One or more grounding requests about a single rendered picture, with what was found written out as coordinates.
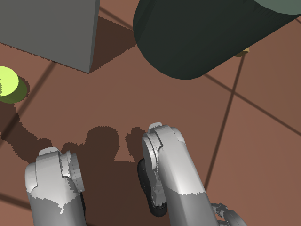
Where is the right robot foot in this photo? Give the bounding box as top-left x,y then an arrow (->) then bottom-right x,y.
137,158 -> 167,217

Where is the right robot hand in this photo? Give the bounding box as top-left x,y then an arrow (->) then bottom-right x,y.
211,203 -> 248,226

